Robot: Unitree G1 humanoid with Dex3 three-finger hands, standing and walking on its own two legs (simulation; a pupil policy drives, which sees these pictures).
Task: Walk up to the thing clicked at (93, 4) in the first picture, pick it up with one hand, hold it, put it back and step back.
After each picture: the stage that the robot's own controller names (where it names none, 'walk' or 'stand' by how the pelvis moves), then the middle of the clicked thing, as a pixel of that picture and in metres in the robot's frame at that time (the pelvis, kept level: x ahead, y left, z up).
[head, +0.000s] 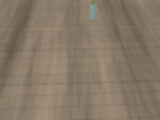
stand; (92, 10) +1.97 -0.17 -0.65
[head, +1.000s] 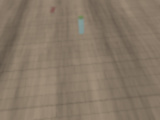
walk; (81, 25) +1.84 +0.15 -0.64
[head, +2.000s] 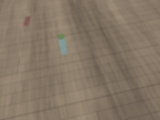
walk; (62, 44) +1.27 +0.28 -0.65
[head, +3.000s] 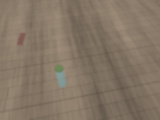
walk; (60, 76) +0.85 +0.24 -0.65
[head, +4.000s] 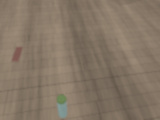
walk; (62, 106) +0.59 +0.16 -0.64
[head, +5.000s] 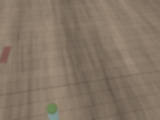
stand; (53, 115) +0.48 +0.18 -0.64
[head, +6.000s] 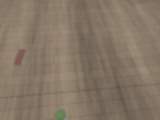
stand; out of the picture +0.45 +0.15 -0.64
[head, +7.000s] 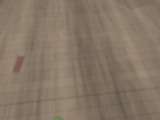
stand; out of the picture +0.43 +0.18 -0.66
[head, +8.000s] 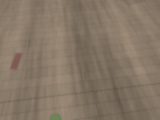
stand; out of the picture +0.43 +0.19 -0.66
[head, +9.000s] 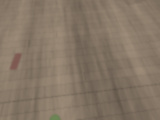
stand; out of the picture +0.42 +0.19 -0.66
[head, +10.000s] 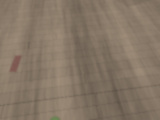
stand; out of the picture +0.42 +0.20 -0.66
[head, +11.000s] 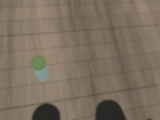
go down; (41, 70) +0.48 +0.17 -0.41
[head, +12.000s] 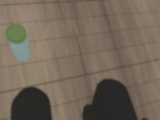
go down; (20, 45) +0.52 +0.20 -0.27
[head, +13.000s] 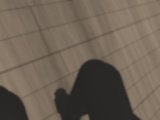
close in; out of the picture +0.51 +0.25 -0.18
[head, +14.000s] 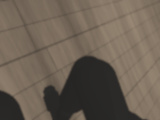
close; out of the picture +0.50 +0.27 -0.17
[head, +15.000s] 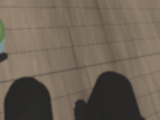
lift; out of the picture +0.41 +0.26 -0.08
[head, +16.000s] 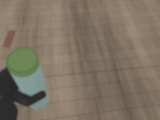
lift; (32, 84) +0.32 +0.16 +0.06
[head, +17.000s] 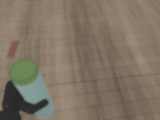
hold; (36, 93) +0.30 +0.16 +0.03
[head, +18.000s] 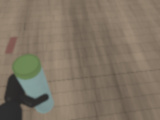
hold; (37, 88) +0.32 +0.15 +0.02
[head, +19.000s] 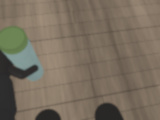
crouch; (25, 59) +0.42 +0.16 -0.03
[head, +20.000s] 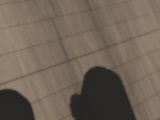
lower; out of the picture +0.52 +0.22 -0.08
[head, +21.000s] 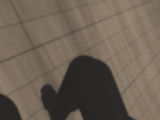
lower; out of the picture +0.49 +0.27 -0.18
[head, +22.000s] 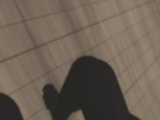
lower; out of the picture +0.49 +0.27 -0.18
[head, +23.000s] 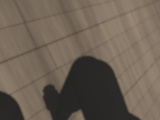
lower; out of the picture +0.49 +0.27 -0.17
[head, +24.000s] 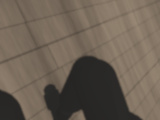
lower; out of the picture +0.48 +0.27 -0.18
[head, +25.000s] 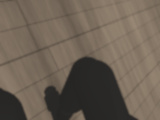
open; out of the picture +0.49 +0.25 -0.18
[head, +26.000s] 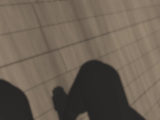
stand; out of the picture +0.49 +0.24 -0.19
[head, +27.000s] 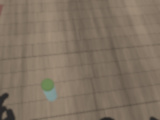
stand; (49, 91) +0.46 +0.16 -0.50
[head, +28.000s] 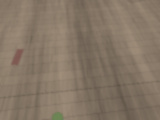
stand; out of the picture +0.43 +0.16 -0.60
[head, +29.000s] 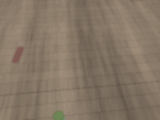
stand; out of the picture +0.43 +0.15 -0.60
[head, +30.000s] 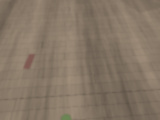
stand; out of the picture +0.46 +0.14 -0.65
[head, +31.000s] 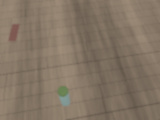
walk; (64, 96) +0.48 +0.13 -0.63
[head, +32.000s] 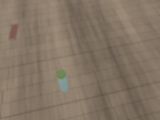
walk; (62, 81) +0.66 +0.17 -0.63
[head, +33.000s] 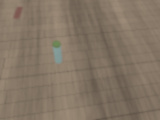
walk; (57, 52) +0.98 +0.21 -0.64
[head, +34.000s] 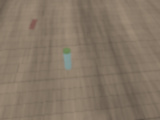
stand; (67, 59) +1.06 +0.16 -0.65
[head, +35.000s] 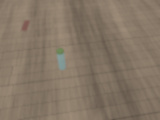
stand; (61, 59) +1.06 +0.20 -0.66
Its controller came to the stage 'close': yes
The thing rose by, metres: 0.69
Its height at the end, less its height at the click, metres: +0.00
